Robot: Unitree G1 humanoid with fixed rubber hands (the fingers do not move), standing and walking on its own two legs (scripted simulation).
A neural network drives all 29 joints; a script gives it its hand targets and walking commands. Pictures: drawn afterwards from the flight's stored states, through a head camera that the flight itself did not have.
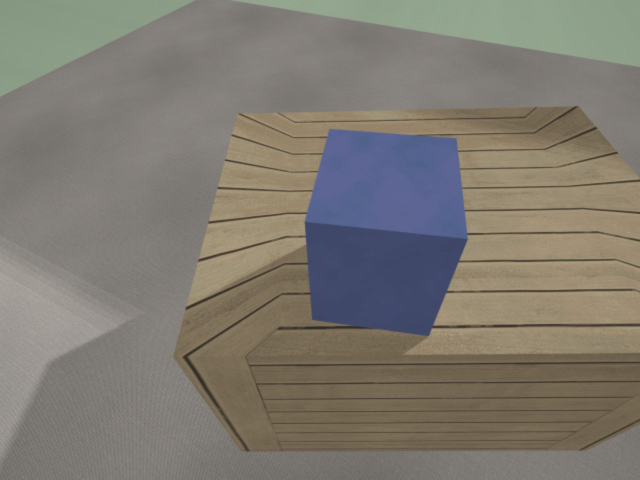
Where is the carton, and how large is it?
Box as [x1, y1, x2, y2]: [305, 129, 467, 335]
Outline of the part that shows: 329,129 305,218 312,319 428,335 467,239 456,138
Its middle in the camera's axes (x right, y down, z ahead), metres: +0.10 +0.00 +0.64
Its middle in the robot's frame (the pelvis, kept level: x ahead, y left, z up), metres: +0.49 -0.06 -0.01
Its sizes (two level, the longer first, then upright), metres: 0.210 0.200 0.250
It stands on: a pedestal, 0.64 m high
